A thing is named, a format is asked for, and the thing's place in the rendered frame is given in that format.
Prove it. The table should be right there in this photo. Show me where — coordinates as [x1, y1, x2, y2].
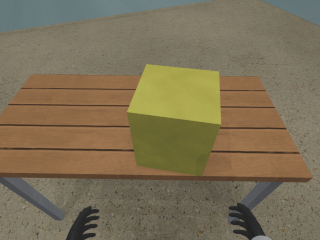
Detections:
[0, 74, 313, 224]

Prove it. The left robot hand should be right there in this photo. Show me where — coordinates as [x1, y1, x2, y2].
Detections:
[66, 206, 100, 240]

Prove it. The carton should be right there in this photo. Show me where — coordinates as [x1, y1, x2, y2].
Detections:
[127, 64, 221, 177]

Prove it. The right robot hand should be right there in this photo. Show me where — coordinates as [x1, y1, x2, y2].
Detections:
[229, 203, 266, 240]

